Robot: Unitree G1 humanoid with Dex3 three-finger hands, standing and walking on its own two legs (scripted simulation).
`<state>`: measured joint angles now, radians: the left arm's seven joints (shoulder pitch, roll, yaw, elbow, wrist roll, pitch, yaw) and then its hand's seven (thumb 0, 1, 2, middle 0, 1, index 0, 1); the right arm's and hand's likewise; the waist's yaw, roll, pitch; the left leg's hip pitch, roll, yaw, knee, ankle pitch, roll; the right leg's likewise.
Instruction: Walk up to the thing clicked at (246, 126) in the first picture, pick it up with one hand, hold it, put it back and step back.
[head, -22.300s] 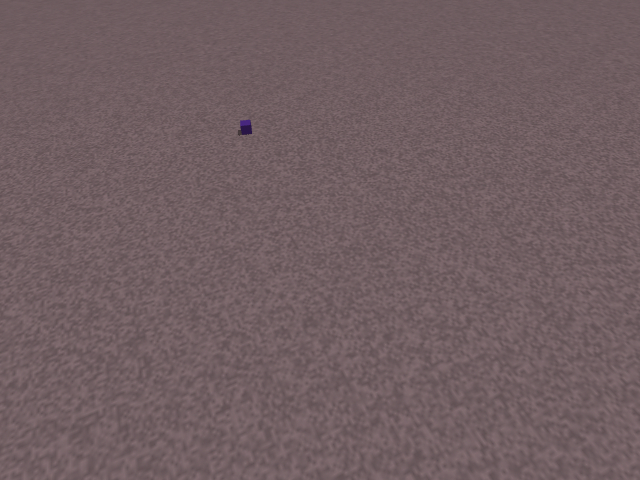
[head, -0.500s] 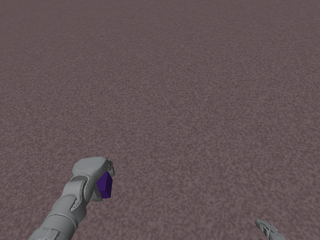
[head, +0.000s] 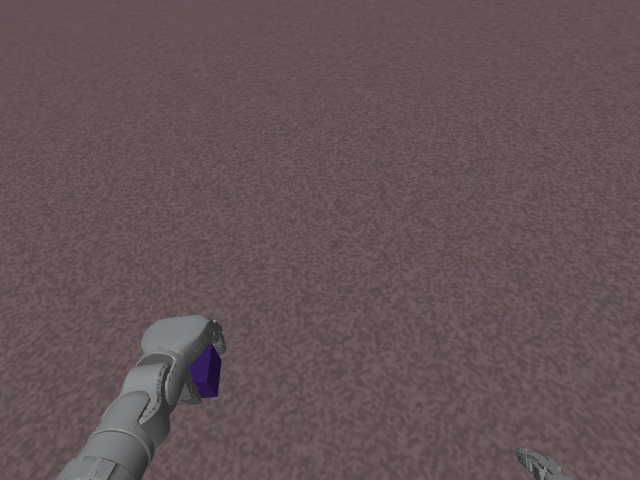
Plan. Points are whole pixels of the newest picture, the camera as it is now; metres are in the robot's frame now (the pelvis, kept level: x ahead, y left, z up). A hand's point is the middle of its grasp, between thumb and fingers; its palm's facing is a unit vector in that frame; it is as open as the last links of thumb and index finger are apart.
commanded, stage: crouch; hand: left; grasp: from above
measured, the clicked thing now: (195, 371) +0.30 +0.23 -0.08
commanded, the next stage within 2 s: lower in 1.74 s
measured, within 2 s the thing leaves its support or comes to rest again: neither
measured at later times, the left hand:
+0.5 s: hand (218, 397) +0.33 +0.24 -0.25, palm faces -0.42 +0.02 -0.91, open 8.6 cm
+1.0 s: hand (240, 424) +0.35 +0.25 -0.47, palm faces -0.45 -0.04 -0.89, open 8.6 cm
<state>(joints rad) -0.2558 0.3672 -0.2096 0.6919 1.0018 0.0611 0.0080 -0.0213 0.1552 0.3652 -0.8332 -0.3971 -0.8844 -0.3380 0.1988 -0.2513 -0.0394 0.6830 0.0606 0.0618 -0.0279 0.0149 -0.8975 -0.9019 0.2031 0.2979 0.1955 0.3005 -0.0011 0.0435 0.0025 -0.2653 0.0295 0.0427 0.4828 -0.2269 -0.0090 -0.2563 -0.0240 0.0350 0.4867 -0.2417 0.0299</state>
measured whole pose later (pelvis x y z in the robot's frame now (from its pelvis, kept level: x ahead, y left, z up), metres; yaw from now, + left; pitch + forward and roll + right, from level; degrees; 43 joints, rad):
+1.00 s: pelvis -0.07 +0.00 -0.31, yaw -1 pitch +37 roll -5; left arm -0.76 0.52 0.04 1.28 1.20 -0.10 0.41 -0.02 0.17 0.36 -0.82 -0.41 -0.87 -0.35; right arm 0.15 -0.23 -0.02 0.76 -0.09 -0.08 0.04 0.01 -0.90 -0.90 0.21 0.30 0.20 0.30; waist -0.16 0.03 -0.18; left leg -1.98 0.03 -0.08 1.96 -0.64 -0.02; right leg -1.91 0.00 -0.02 1.93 -0.67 0.04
